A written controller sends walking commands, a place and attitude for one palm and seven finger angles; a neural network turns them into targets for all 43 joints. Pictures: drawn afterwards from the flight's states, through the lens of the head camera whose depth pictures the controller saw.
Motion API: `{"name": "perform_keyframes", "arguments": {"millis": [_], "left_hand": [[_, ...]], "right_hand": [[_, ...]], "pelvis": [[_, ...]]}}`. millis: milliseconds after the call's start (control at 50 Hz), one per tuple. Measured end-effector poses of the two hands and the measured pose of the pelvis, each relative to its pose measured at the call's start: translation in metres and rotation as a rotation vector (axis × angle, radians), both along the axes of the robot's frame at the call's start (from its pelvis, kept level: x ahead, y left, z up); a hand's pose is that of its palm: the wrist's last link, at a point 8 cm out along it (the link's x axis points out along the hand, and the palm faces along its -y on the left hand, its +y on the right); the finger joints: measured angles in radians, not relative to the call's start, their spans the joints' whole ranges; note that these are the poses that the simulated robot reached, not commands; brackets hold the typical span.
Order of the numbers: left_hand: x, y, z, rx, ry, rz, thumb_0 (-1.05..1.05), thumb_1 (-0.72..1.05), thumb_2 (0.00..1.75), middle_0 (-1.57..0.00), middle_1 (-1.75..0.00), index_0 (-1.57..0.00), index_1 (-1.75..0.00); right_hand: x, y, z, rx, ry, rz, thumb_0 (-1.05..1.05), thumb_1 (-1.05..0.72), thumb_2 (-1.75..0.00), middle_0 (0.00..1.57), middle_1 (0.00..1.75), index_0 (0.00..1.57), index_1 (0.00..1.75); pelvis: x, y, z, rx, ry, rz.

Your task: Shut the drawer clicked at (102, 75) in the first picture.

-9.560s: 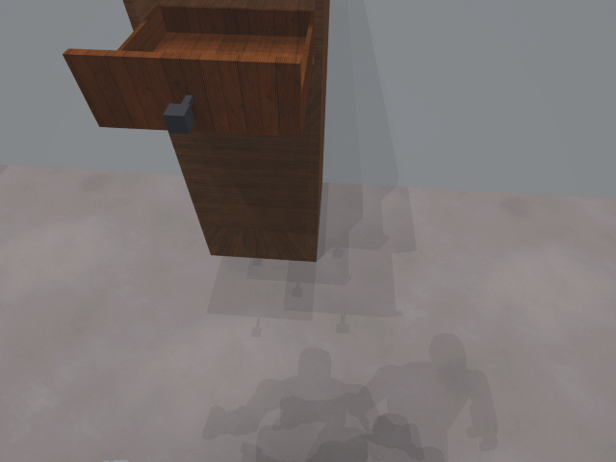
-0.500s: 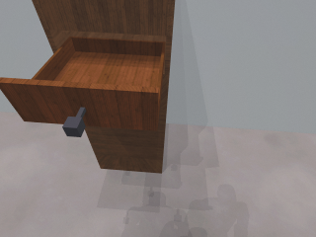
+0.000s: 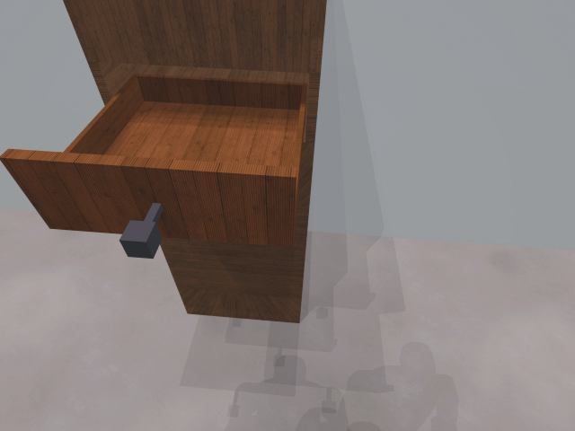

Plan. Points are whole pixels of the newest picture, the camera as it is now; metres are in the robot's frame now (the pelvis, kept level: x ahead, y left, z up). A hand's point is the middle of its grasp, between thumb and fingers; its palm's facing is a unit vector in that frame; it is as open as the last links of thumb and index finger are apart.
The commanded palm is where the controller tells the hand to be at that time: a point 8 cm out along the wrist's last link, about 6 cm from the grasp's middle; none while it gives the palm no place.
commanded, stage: come to a stop and stand still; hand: left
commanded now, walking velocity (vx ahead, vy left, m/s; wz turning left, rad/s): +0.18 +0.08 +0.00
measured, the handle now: (147, 228) +0.34 +0.22 +0.13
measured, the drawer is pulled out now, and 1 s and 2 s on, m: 0.29 0.29 0.29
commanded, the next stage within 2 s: look again from close up in 1.38 s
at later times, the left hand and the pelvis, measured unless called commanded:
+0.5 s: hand out of the picture +0.06 +0.18 -0.18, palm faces +0.07 -0.97 -0.22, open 7.4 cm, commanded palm none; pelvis +0.03 +0.00 +0.00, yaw +1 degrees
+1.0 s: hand out of the picture +0.02 +0.10 -0.17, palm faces +0.04 -0.97 -0.23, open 7.4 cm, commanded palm none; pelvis +0.01 -0.08 +0.00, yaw +2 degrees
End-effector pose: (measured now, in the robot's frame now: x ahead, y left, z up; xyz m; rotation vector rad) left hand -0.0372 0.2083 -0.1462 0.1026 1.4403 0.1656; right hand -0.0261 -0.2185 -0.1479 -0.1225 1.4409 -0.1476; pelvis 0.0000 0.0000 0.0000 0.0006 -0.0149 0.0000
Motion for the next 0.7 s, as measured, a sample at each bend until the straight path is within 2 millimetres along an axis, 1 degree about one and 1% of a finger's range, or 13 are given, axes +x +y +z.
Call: {"name": "perform_keyframes", "arguments": {"millis": [100,160,200,260,320,420,480,560,640,700], "left_hand": [[-0.003,0.002,-0.004,-0.007,0.035,0.045,0.01,0.91,0.90,-0.20,-0.30,-0.20,-0.30],[-0.003,0.006,-0.009,-0.018,0.072,0.060,0.01,0.90,0.90,-0.20,-0.30,-0.20,-0.30],[0.002,0.008,-0.011,-0.025,0.098,0.051,0.01,0.91,0.90,-0.20,-0.30,-0.20,-0.30],[0.016,0.011,-0.011,-0.022,0.110,0.037,0.01,0.91,0.90,-0.20,-0.30,-0.20,-0.30],[0.037,0.017,-0.005,-0.001,0.080,0.026,0.01,0.91,0.90,-0.20,-0.30,-0.20,-0.30],[0.072,0.025,0.001,0.042,-0.017,0.014,0.01,0.91,0.90,-0.20,-0.30,-0.20,-0.30],[0.088,0.024,0.002,0.053,-0.065,0.008,0.01,0.91,0.90,-0.20,-0.30,-0.20,-0.30],[0.100,0.013,0.001,0.061,-0.117,-0.020,0.01,0.91,0.90,-0.20,-0.30,-0.20,-0.30],[0.102,0.000,-0.007,0.067,-0.172,-0.050,0.01,0.91,0.90,-0.20,-0.30,-0.20,-0.30],[0.101,-0.012,0.001,0.070,-0.181,-0.070,0.01,0.91,0.90,-0.20,-0.30,-0.20,-0.30]], "right_hand": [[0.005,0.004,-0.002,-0.004,0.034,0.007,0.01,-0.91,-0.90,0.19,0.30,0.20,0.30],[0.016,0.010,0.000,-0.017,0.040,0.004,0.01,-0.91,-0.90,0.19,0.30,0.20,0.30],[0.025,0.016,0.001,-0.026,0.025,-0.002,0.01,-0.91,-0.90,0.19,0.30,0.20,0.30],[0.036,0.025,0.003,-0.033,0.010,-0.007,0.01,-0.91,-0.90,0.19,0.30,0.20,0.30],[0.043,0.031,0.003,-0.025,0.005,-0.006,0.01,-0.91,-0.90,0.20,0.30,0.20,0.30],[0.050,0.033,0.002,-0.001,-0.002,-0.002,0.01,-0.91,-0.90,0.20,0.30,0.20,0.30],[0.053,0.023,0.003,-0.001,-0.015,-0.002,0.01,-0.91,-0.90,0.20,0.30,0.21,0.30],[0.059,-0.001,0.002,-0.010,-0.045,0.002,0.02,-0.92,-0.90,0.20,0.30,0.21,0.30],[0.071,-0.033,-0.003,-0.033,-0.135,-0.002,0.02,-0.92,-0.90,0.20,0.30,0.21,0.30],[0.081,-0.050,-0.003,-0.036,-0.199,0.003,0.02,-0.92,-0.90,0.20,0.30,0.20,0.30]], "pelvis": [[0.016,0.004,-0.005,-0.019,0.010,0.009],[0.030,0.010,-0.007,-0.022,0.011,0.008],[0.037,0.013,-0.008,-0.012,0.012,0.001],[0.042,0.018,-0.006,-0.003,0.008,-0.002],[0.042,0.020,-0.002,-0.006,0.003,0.005],[0.037,0.015,0.002,-0.010,0.000,0.016],[0.035,0.007,0.002,-0.005,-0.002,0.013],[0.032,-0.007,-0.001,-0.006,-0.004,0.018],[0.028,-0.025,-0.012,0.021,-0.017,0.007],[0.025,-0.033,-0.010,0.009,-0.029,0.013]]}}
